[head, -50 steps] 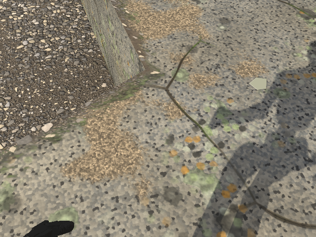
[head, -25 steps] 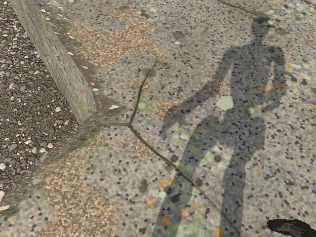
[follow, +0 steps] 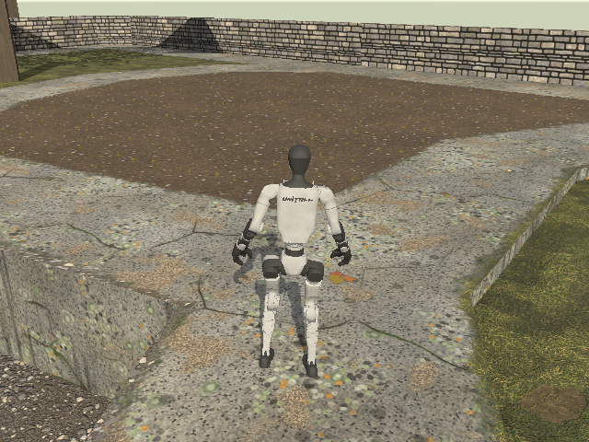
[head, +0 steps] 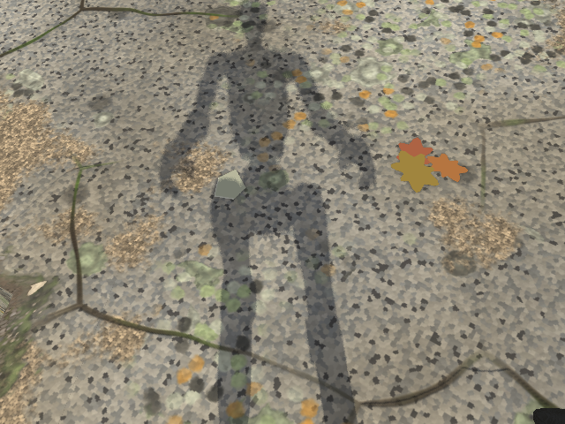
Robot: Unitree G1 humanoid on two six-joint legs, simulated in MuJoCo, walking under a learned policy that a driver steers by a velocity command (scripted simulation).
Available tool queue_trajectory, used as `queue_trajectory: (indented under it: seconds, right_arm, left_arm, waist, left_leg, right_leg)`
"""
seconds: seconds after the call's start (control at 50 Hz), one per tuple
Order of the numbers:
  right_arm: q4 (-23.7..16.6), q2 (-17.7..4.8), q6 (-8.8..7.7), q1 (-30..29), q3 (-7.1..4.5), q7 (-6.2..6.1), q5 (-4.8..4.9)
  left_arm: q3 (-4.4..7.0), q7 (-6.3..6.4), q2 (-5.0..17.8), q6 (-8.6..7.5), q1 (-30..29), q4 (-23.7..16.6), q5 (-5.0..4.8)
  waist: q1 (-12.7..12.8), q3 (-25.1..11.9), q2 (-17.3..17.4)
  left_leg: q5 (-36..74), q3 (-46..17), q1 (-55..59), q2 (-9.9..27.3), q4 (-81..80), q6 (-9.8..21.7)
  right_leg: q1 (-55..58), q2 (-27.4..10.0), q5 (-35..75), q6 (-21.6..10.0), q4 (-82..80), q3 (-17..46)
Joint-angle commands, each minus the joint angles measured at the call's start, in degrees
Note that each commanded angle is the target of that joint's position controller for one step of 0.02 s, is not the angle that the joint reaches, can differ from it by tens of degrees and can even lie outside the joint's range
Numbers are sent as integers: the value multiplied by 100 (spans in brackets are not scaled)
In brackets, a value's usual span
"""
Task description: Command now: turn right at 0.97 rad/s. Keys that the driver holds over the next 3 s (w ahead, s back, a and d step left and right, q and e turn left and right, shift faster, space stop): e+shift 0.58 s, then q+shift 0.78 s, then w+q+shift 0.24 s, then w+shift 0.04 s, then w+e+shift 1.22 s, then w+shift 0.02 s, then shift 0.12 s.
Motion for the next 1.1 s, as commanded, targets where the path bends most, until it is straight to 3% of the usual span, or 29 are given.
queue_trajectory:
  seconds: [0.02, 0.1, 0.14, 0.16, 0.18, 0.2, 0.22, 0.26, 0.3, 0.34, 0.38, 0.46, 0.52, 0.56, 0.58, 0.6, 0.62, 0.64, 0.66, 0.68, 0.7, 0.72, 0.74, 0.78, 0.84, 0.9, 0.98, 1.06, 1.1]
  right_arm:
    - [-358, -316, -100, -148, -34, 71, 43]
    - [-332, -526, -149, 110, -111, 146, 83]
    - [-216, -634, -180, 496, -192, 149, 77]
    - [-228, -929, -150, 603, -269, 111, 11]
    - [-259, -1271, -72, 357, -304, 70, -128]
    - [-396, -976, -103, 195, -253, 58, -230]
    - [-520, -649, -105, -37, -163, 4, -191]
    - [-596, -432, -49, -263, -90, -119, -54]
    - [-563, -484, 2, -82, -68, -208, -66]
    - [-498, -589, 44, 288, -97, -226, -117]
    - [-466, -724, 75, 483, -143, -190, -127]
    - [-503, -960, 102, 310, -236, -50, -73]
    - [-468, -1026, 48, 279, -292, 92, 76]
    - [-438, -979, 21, 225, -304, 148, 192]
    - [-369, -826, 19, 302, -279, 169, 245]
    - [-283, -599, -5, 640, -207, 207, 169]
    - [-628, -219, -29, 548, -15, 234, -171]
    - [-607, -488, -7, 245, -76, 162, -109]
    - [-560, -691, 47, 56, -115, 115, 86]
    - [-472, -552, 76, 179, -81, 71, 132]
    - [-313, -504, 114, 336, -51, 40, 79]
    - [-154, -447, 158, 587, -35, 53, 44]
    - [-22, -420, 193, 810, -26, 76, 77]
    - [-26, -409, 235, 821, 5, 78, 156]
    - [-301, -585, 289, 495, -7, 73, 151]
    - [-457, -511, 369, 483, -10, 115, 167]
    - [-633, -337, 419, 548, -2, 206, 150]
    - [-827, -317, 497, 666, -49, 326, 190]
    - [-770, -432, 520, 1143, -154, 293, 188]
  left_arm:
    - [324, 41, 1050, -35, -245, -535, -17]
    - [335, -27, 1020, -1, -395, -621, -52]
    - [298, -34, 905, 20, -588, -677, -109]
    - [209, -48, 591, 34, -291, -658, -71]
    - [155, -78, 396, 20, 141, -738, -84]
    - [308, -98, 964, -50, 165, -645, 1]
    - [408, -114, 1243, -43, 90, -523, -36]
    - [382, -111, 1035, 46, 119, -402, -12]
    - [269, -164, 735, 63, -2, -489, -84]
    - [188, -180, 573, 33, -350, -649, -113]
    - [147, -209, 495, 20, -488, -733, -84]
    - [109, -289, 399, 40, -404, -717, -48]
    - [170, -340, 466, 154, -324, -679, -64]
    - [243, -380, 492, 224, -118, -623, -79]
    - [322, -342, 574, 228, 207, -501, -63]
    - [478, -244, 1012, 202, 626, -400, -11]
    - [547, -137, 1688, 132, 595, -561, 38]
    - [412, -208, 1332, -63, 504, -682, 259]
    - [272, -245, 988, -183, 425, -546, 268]
    - [176, -216, 699, -250, 169, -394, 185]
    - [53, -183, 396, -266, -119, -333, 116]
    - [-73, -147, 157, -290, -387, -261, 139]
    - [-137, -119, 42, -321, -514, -211, 224]
    - [-115, -76, 122, -371, -704, -134, 338]
    - [58, 7, 609, -275, -543, 40, 287]
    - [73, 20, 534, -211, -522, 138, 251]
    - [139, -21, 545, -213, -705, 196, 219]
    - [234, -101, 654, -213, -800, 252, 42]
    - [248, -154, 564, -212, -740, 378, -77]
  waist:
    - [-25, -1100, -898]
    - [-72, -1028, -1163]
    - [-268, -1020, -1072]
    - [-109, -1244, -347]
    - [333, -1031, 1461]
    - [224, -817, 1336]
    - [217, -681, 918]
    - [176, -480, 661]
    - [33, -366, 688]
    - [-245, -445, 767]
    - [-376, -606, 801]
    - [-296, -730, 860]
    - [-206, -735, 928]
    - [7, -790, 868]
    - [188, -869, 640]
    - [290, -974, -335]
    - [27, -1051, -2239]
    - [438, -1799, -1512]
    - [452, -1583, -965]
    - [240, -1300, -847]
    - [96, -1176, -707]
    - [-86, -1136, -775]
    - [-184, -1113, -834]
    - [-162, -889, -836]
    - [84, -551, -847]
    - [153, -337, -688]
    - [92, -410, -591]
    - [-31, -678, -670]
    - [-332, -853, -451]
  left_leg:
    - [125, -138, 157, -178, -815, -50]
    - [89, -238, 851, -203, -1807, 55]
    - [967, -153, 1773, 35, -2985, 200]
    - [1096, -897, 2573, 1013, -3238, 550]
    - [1932, -2345, 2884, 2159, -3441, 1424]
    - [1893, -2669, 2539, 2617, -3522, 1862]
    - [1602, -1995, 2299, 2316, -3466, 1754]
    - [1152, -1035, 2206, 1735, -3415, 1453]
    - [1558, -403, 2273, 1593, -3488, 1497]
    - [1917, -146, 2761, 1707, -3500, 1624]
    - [2242, 41, 3126, 1900, -3469, 1719]
    - [2595, 764, 2896, 2019, -3386, 1589]
    - [2723, 1117, 2811, 2141, -3109, 1384]
    - [2639, 1327, 2791, 2182, -2619, 1099]
    - [2394, 1580, 2490, 2009, -2006, 810]
    - [1485, 1833, 1333, 1546, -781, 385]
    - [-2047, 1847, -727, 752, 1071, -123]
    - [-2255, 734, -889, 615, 2081, -161]
    - [-1807, 569, -789, 791, 2268, -40]
    - [-1391, 497, -750, 888, 1945, 65]
    - [-1000, 441, -556, 973, 1634, 49]
    - [-549, 462, -18, 939, 1474, -8]
    - [-277, 459, 396, 862, 1316, -63]
    - [-67, 396, 696, 769, 577, -131]
    - [-316, 584, 318, 767, 350, -146]
    - [-555, 607, -51, 930, 368, -129]
    - [-650, 854, 131, 947, 8, -24]
    - [-422, 1186, 662, 755, -888, 254]
    - [624, 1257, 1685, 452, -2045, 581]
  right_leg:
    - [1053, -1127, 1576, -932, -470, 1674]
    - [881, -966, 1397, -811, -364, 2294]
    - [506, -634, 822, -528, -44, 2247]
    - [-46, -221, -751, -259, 754, 1792]
    - [-1271, 703, -2513, 82, 1905, 524]
    - [-1655, 177, -2353, 326, 3149, 371]
    - [-1609, -55, -1904, 403, 3609, 211]
    - [-1758, -227, -1203, 568, 4164, -16]
    - [-1924, -414, -927, 694, 4184, -412]
    - [-2136, -606, -846, 802, 3729, -629]
    - [-2097, -767, -909, 863, 3291, -704]
    - [-1206, -830, -772, 737, 2248, -1051]
    - [-574, -713, -704, 508, 1464, -1322]
    - [-22, -587, -425, 244, 618, -1434]
    - [632, -415, 40, 34, 36, -1420]
    - [1952, -679, 1771, -318, -502, -594]
    - [2978, -2270, 4557, -1202, -225, 1586]
    - [2494, -2821, 4344, -1987, -418, 1868]
    - [2210, -2501, 3833, -1752, -509, 1093]
    - [1968, -2114, 3097, -1372, -546, 593]
    - [1789, -1896, 2753, -1110, -589, 253]
    - [1398, -1742, 2940, -1016, -649, -142]
    - [1159, -1650, 2969, -975, -732, -455]
    - [1014, -1566, 2539, -894, -843, -859]
    - [1242, -1945, 1976, -1107, -995, -672]
    - [1382, -2245, 1461, -1226, -1088, -575]
    - [1489, -2321, 1992, -1162, -904, -936]
    - [1751, -2381, 2730, -825, -334, -1378]
    - [1359, -2077, 2573, -309, 601, -1884]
